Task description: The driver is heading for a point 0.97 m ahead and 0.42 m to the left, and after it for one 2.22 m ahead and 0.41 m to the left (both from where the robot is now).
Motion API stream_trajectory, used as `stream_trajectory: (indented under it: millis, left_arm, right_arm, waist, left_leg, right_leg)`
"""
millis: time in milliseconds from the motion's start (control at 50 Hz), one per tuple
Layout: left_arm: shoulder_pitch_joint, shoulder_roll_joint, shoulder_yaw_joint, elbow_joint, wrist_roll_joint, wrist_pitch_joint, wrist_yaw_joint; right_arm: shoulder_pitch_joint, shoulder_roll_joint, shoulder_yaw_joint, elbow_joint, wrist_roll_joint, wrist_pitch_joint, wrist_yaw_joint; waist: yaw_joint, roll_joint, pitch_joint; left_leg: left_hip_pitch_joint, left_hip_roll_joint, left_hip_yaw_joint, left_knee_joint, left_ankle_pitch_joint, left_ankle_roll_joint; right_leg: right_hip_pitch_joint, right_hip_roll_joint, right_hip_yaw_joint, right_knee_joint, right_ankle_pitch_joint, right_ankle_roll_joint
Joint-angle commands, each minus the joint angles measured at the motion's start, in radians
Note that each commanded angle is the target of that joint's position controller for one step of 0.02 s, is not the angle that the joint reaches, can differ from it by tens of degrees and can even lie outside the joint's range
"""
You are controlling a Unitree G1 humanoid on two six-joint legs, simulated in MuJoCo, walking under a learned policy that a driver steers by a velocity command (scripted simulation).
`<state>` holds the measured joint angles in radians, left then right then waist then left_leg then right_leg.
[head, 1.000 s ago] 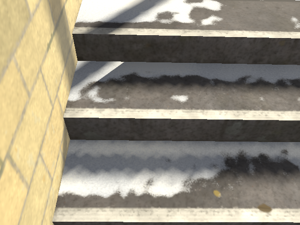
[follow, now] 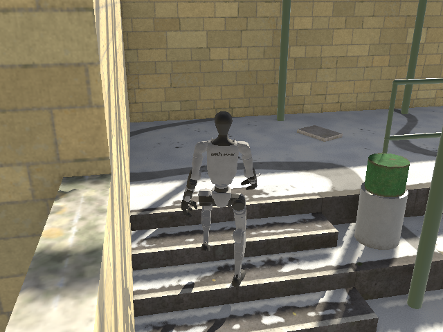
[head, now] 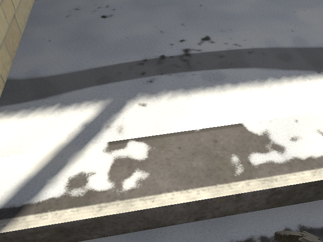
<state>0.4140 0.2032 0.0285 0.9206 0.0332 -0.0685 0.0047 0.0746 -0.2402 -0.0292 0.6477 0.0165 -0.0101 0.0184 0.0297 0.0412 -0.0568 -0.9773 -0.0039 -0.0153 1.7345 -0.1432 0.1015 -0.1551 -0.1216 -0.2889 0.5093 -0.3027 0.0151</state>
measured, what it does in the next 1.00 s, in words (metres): climbs, turning left: left foot 0.15 m higher, then right foot 0.15 m higher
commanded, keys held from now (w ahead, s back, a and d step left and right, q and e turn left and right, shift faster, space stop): w+q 1.00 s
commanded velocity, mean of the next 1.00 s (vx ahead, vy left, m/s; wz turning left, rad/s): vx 0.50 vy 0.00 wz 0.58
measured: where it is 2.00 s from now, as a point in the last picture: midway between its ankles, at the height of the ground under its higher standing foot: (88, 142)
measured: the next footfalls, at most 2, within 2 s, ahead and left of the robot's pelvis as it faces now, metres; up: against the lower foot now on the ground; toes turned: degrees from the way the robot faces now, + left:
left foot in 0.26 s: +0.36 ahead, +0.11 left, +0.15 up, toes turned +11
right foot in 0.82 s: +0.79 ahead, +0.09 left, +0.30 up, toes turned +27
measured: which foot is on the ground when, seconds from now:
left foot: up 0.00-0.24, down 0.26-0.84, up 0.86-1.00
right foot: down 0.00-0.28, up 0.30-0.80, down 0.82-1.00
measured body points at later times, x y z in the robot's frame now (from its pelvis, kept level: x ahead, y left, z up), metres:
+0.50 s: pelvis +0.30 +0.07 +0.13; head +0.29 +0.08 +0.58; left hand +0.49 +0.33 +0.09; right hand +0.36 -0.17 +0.00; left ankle +0.33 +0.10 -0.59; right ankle +0.34 -0.11 -0.36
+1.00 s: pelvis +0.63 +0.11 +0.25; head +0.62 +0.12 +0.70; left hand +0.56 +0.41 +0.15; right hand +0.92 +0.01 +0.18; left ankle +0.50 +0.16 -0.26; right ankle +0.75 +0.08 -0.44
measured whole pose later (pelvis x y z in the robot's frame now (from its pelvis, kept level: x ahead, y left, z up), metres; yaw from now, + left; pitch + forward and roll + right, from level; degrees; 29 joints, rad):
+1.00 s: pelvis +0.63 +0.11 +0.25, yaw +37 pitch +0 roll -3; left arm 0.22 0.27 0.06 0.76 0.04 -0.09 0.05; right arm 0.18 -0.28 -0.05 0.64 0.02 -0.03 0.06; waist 0.02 0.02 -0.01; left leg -0.67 -0.06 -0.08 1.78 -0.23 0.12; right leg -0.52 -0.05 -0.20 0.85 -0.33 -0.04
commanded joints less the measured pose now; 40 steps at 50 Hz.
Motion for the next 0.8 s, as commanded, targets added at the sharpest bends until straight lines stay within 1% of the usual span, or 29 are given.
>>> stream_trajectory:
  millis: [20,80,140,160,180,200,240,260,280,300,320,340,360,380,400,420,460,480,500,540,560,620,660,680,700,720,760,780,800]
  left_arm:
    - [-0.095,0.002,-0.029,-0.053,0.006,-0.004,0.011]
    - [-0.033,0.070,-0.020,-0.049,0.018,0.014,0.033]
    - [0.025,0.110,-0.010,-0.043,0.007,0.030,0.079]
    - [-0.036,0.186,0.010,-0.056,-0.007,0.031,0.088]
    - [-0.059,0.210,0.019,-0.062,-0.020,0.031,0.088]
    - [-0.054,0.258,0.030,-0.056,-0.037,0.019,0.074]
    - [-0.107,0.337,0.043,-0.082,-0.044,0.034,0.045]
    - [-0.127,0.338,0.047,-0.122,-0.064,0.040,0.040]
    - [-0.128,0.201,0.023,-0.181,-0.059,0.019,0.041]
    - [-0.162,0.109,-0.003,-0.237,-0.028,-0.028,0.003]
    - [-0.191,0.127,0.016,-0.253,-0.041,-0.060,-0.029]
    - [-0.235,0.107,0.012,-0.269,-0.058,-0.066,-0.043]
    - [-0.305,0.046,-0.004,-0.299,-0.039,-0.068,-0.042]
    - [-0.307,-0.007,-0.020,-0.305,-0.021,-0.065,-0.041]
    - [-0.272,-0.025,-0.029,-0.304,-0.017,-0.060,-0.048]
    - [-0.266,-0.016,-0.034,-0.325,0.000,-0.062,-0.048]
    - [-0.254,-0.059,-0.063,-0.337,-0.001,-0.054,-0.048]
    - [-0.262,-0.037,-0.065,-0.338,-0.009,-0.052,-0.045]
    - [-0.323,-0.053,-0.077,-0.354,0.001,-0.049,-0.045]
    - [-0.366,-0.072,-0.086,-0.362,0.001,-0.051,-0.046]
    - [-0.395,-0.109,-0.095,-0.363,-0.006,-0.050,-0.041]
    - [-0.485,-0.136,-0.118,-0.414,-0.037,-0.059,-0.039]
    - [-0.643,-0.154,-0.141,-0.490,-0.019,-0.079,-0.038]
    - [-0.715,-0.159,-0.148,-0.523,-0.011,-0.088,-0.034]
    - [-0.819,-0.172,-0.165,-0.576,0.003,-0.087,-0.027]
    - [-0.836,-0.155,-0.157,-0.606,0.000,-0.084,-0.024]
    - [-0.640,-0.067,-0.105,-0.559,-0.024,-0.069,-0.017]
    - [-0.497,0.012,-0.057,-0.523,-0.019,-0.069,-0.008]
    - [-0.350,0.097,-0.016,-0.496,-0.034,-0.064,0.000]
  right_arm:
    - [0.124,0.067,0.028,-0.007,0.000,0.043,-0.007]
    - [-0.066,0.058,0.050,-0.115,0.009,0.027,0.007]
    - [-0.233,0.055,0.072,-0.223,-0.012,0.016,0.027]
    - [-0.219,0.087,0.095,-0.240,-0.011,0.009,0.049]
    - [-0.210,0.069,0.089,-0.235,-0.007,0.005,0.050]
    - [-0.146,0.035,0.057,-0.201,-0.001,-0.003,0.044]
    - [0.142,-0.072,-0.006,-0.127,0.013,-0.016,0.031]
    - [0.277,-0.150,-0.048,-0.077,0.017,-0.016,0.029]
    - [0.320,-0.295,-0.097,-0.048,-0.017,0.001,0.015]
    - [0.295,-0.340,-0.106,-0.052,-0.036,0.006,-0.002]
    - [0.271,-0.242,-0.072,-0.052,-0.046,-0.015,-0.008]
    - [0.325,-0.140,-0.044,-0.014,-0.038,-0.032,0.000]
    - [0.313,-0.054,-0.019,0.020,-0.032,-0.044,0.014]
    - [0.280,0.020,0.003,0.050,-0.039,-0.049,0.019]
    - [0.260,0.042,0.010,0.065,-0.041,-0.055,0.014]
    - [0.278,0.018,0.003,0.084,-0.035,-0.059,0.012]
    - [0.308,0.010,0.008,0.124,-0.022,-0.059,0.018]
    - [0.289,-0.011,0.007,0.109,-0.020,-0.057,0.019]
    - [0.306,0.008,0.014,0.118,-0.017,-0.047,0.010]
    - [0.362,0.021,0.024,0.126,-0.022,-0.040,0.001]
    - [0.427,0.015,0.023,0.154,-0.034,-0.035,-0.005]
    - [0.511,0.017,0.030,0.204,-0.034,-0.015,-0.007]
    - [0.549,0.036,0.034,0.229,-0.009,0.007,-0.012]
    - [0.569,0.049,0.037,0.241,-0.012,0.013,-0.021]
    - [0.567,0.039,0.029,0.234,0.002,0.019,-0.046]
    - [0.574,0.035,0.027,0.242,0.004,0.015,-0.058]
    - [0.418,-0.010,0.014,0.197,-0.001,-0.003,-0.059]
    - [0.405,-0.070,0.001,0.182,-0.011,-0.007,-0.057]
    - [0.372,-0.156,-0.020,0.178,-0.010,-0.007,-0.057]
  waist:
    - [-0.088,-0.077,0.181]
    - [-0.048,-0.087,0.221]
    - [-0.012,-0.075,0.210]
    - [-0.054,-0.102,0.179]
    - [-0.060,-0.083,0.148]
    - [-0.090,-0.124,0.076]
    - [-0.233,-0.292,-0.137]
    - [-0.281,-0.293,-0.175]
    - [-0.206,-0.032,-0.139]
    - [-0.128,0.240,-0.309]
    - [-0.098,0.127,-0.324]
    - [-0.093,0.027,-0.184]
    - [-0.050,-0.072,-0.037]
    - [-0.003,-0.067,-0.010]
    - [0.032,-0.051,0.013]
    - [0.022,-0.016,0.020]
    - [0.050,-0.067,0.039]
    - [0.052,-0.086,0.067]
    - [0.030,-0.100,0.072]
    - [0.000,-0.057,0.068]
    - [-0.036,0.017,0.055]
    - [-0.080,0.087,0.110]
    - [-0.125,0.061,0.131]
    - [-0.143,0.070,0.140]
    - [-0.162,0.068,0.139]
    - [-0.148,0.094,0.124]
    - [-0.011,0.182,-0.007]
    - [0.063,0.208,-0.138]
    - [0.153,0.255,-0.194]
  left_leg:
    - [-0.265,-0.011,-0.037,0.379,-0.086,-0.004]
    - [-0.464,0.026,-0.036,0.336,-0.128,-0.008]
    - [-0.430,0.098,0.089,0.075,-0.110,-0.046]
    - [-0.184,0.149,0.123,-0.198,-0.122,-0.021]
    - [0.080,0.104,0.181,-0.366,-0.143,0.005]
    - [0.294,0.026,0.263,-0.394,-0.208,0.034]
    - [0.529,-0.112,0.285,-0.460,-0.301,0.083]
    - [0.668,-0.163,0.201,-0.725,-0.279,0.113]
    - [0.883,-0.013,-0.295,-1.006,-0.317,0.194]
    - [1.033,0.159,-0.969,-1.427,-0.743,0.274]
    - [0.996,0.230,-1.064,-1.555,-0.798,0.172]
    - [0.850,0.223,-0.972,-1.520,-0.777,0.134]
    - [0.664,0.175,-0.817,-1.425,-0.667,0.101]
    - [0.549,0.116,-0.665,-1.333,-0.566,0.098]
    - [0.503,0.066,-0.549,-1.314,-0.514,0.093]
    - [0.543,0.051,-0.520,-1.363,-0.404,0.091]
    - [0.571,0.038,-0.402,-1.327,-0.257,0.079]
    - [0.555,0.030,-0.357,-1.337,-0.243,0.077]
    - [0.546,0.021,-0.348,-1.337,-0.240,0.071]
    - [0.560,0.031,-0.380,-1.335,-0.199,0.064]
    - [0.624,0.055,-0.437,-1.328,-0.182,0.088]
    - [0.787,0.087,-0.500,-1.357,-0.230,0.084]
    - [0.781,0.069,-0.504,-1.400,-0.221,0.072]
    - [0.763,0.078,-0.520,-1.439,-0.177,0.093]
    - [0.652,0.103,-0.523,-1.599,-0.090,0.136]
    - [0.631,0.119,-0.512,-1.662,-0.023,0.163]
    - [0.674,0.113,-0.380,-1.649,0.452,0.150]
    - [0.767,0.108,-0.351,-1.548,0.918,0.122]
    - [0.911,0.126,-0.329,-1.394,1.262,0.079]
  right_leg:
    - [-0.035,-0.248,0.136,-0.271,0.113,-0.130]
    - [0.105,-0.252,0.098,-0.296,0.116,-0.095]
    - [0.125,-0.224,0.022,-0.399,0.027,-0.089]
    - [0.016,-0.214,-0.033,-0.499,0.116,-0.106]
    - [-0.058,-0.177,-0.076,-0.508,0.299,-0.119]
    - [-0.026,-0.187,-0.081,-0.424,0.812,-0.153]
    - [0.190,-0.225,-0.043,-0.077,1.756,-0.180]
    - [0.197,-0.173,-0.014,0.165,1.700,-0.149]
    - [-0.168,-0.056,0.059,0.557,0.926,-0.046]
    - [-0.450,0.181,0.327,0.915,0.111,-0.016]
    - [-0.492,0.157,0.507,1.117,0.118,-0.045]
    - [-0.547,0.139,0.480,1.183,0.142,-0.071]
    - [-0.603,0.101,0.466,1.199,0.176,-0.098]
    - [-0.610,0.077,0.445,1.282,0.191,-0.116]
    - [-0.645,0.058,0.440,1.333,0.193,-0.138]
    - [-0.712,0.065,0.426,1.440,0.167,-0.153]
    - [-0.864,0.060,0.395,1.487,0.183,-0.156]
    - [-0.904,0.041,0.368,1.389,0.192,-0.142]
    - [-0.944,0.028,0.337,1.357,0.227,-0.114]
    - [-1.037,0.026,0.282,1.382,0.300,-0.071]
    - [-1.146,0.048,0.249,1.552,0.262,-0.054]
    - [-1.404,0.040,0.259,1.638,0.132,-0.037]
    - [-1.411,0.048,0.218,1.439,0.136,-0.023]
    - [-1.380,0.060,0.191,1.325,0.161,-0.012]
    - [-1.197,0.065,0.122,1.131,0.124,-0.001]
    - [-1.033,0.054,0.114,0.997,0.112,-0.001]
    - [-0.608,0.091,0.095,0.720,0.087,-0.037]
    - [-0.382,0.168,0.076,0.700,0.031,-0.055]
    - [-0.295,0.190,0.135,0.604,-0.087,-0.073]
